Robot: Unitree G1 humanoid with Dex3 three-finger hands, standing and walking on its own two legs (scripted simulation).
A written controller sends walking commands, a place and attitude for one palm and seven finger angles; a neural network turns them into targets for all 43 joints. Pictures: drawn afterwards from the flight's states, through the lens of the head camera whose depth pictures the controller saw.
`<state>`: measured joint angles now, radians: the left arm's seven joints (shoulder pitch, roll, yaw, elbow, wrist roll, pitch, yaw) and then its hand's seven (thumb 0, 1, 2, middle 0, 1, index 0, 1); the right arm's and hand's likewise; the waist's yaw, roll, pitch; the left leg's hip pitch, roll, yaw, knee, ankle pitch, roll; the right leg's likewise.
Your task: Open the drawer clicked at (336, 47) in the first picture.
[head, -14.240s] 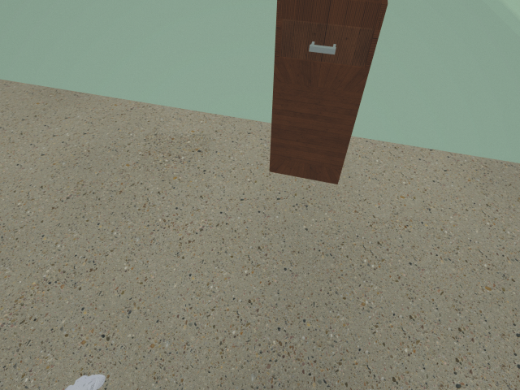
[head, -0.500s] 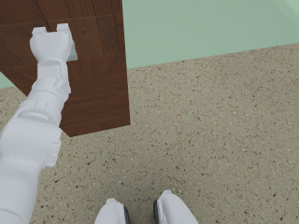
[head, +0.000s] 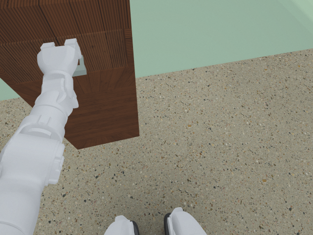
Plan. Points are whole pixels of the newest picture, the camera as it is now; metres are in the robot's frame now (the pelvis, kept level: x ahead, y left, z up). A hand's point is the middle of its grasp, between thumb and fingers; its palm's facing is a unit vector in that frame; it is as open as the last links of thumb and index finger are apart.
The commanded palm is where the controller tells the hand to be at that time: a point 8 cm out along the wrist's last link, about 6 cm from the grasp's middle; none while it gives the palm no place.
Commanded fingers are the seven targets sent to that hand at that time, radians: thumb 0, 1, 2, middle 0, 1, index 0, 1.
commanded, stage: lift the fingers back up to retry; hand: left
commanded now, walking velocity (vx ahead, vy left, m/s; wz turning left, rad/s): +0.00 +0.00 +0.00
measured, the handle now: (66, 66) +0.58 +0.19 +0.02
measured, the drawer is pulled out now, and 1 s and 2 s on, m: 0.00 0.00 0.00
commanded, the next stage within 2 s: re-aim the fingers above the handle in 0.38 s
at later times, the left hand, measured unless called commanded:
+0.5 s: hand (63, 65) +0.53 +0.17 +0.07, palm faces -0.04 -0.04 -1.00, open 13.8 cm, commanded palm +0.52 +0.17 +0.12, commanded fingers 0.00 -0.50 0.30 -0.30 -1.20 -0.30 -1.20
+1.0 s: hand (65, 66) +0.53 +0.16 +0.08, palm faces -0.04 -0.02 -1.00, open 13.8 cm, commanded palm +0.52 +0.17 +0.12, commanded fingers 0.00 -0.50 0.30 -0.30 -1.20 -0.30 -1.20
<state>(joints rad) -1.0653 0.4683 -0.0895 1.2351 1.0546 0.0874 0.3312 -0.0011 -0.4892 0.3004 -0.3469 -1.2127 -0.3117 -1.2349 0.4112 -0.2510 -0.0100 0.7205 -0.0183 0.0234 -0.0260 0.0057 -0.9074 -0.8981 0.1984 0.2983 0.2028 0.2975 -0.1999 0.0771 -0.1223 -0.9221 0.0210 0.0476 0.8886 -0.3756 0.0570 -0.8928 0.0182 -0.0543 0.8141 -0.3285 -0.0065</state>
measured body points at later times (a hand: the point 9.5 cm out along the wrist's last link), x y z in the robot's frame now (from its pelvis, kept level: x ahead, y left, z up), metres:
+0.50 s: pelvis +0.04 -0.01 +0.03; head +0.13 -0.03 +0.47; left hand +0.53 +0.17 +0.13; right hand +0.07 -0.28 -0.11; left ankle +0.01 +0.08 -0.69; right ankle +0.02 -0.12 -0.69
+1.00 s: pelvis +0.04 -0.02 +0.03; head +0.12 -0.04 +0.47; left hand +0.53 +0.16 +0.13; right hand +0.04 -0.29 -0.11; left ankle +0.02 +0.08 -0.69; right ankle +0.02 -0.12 -0.69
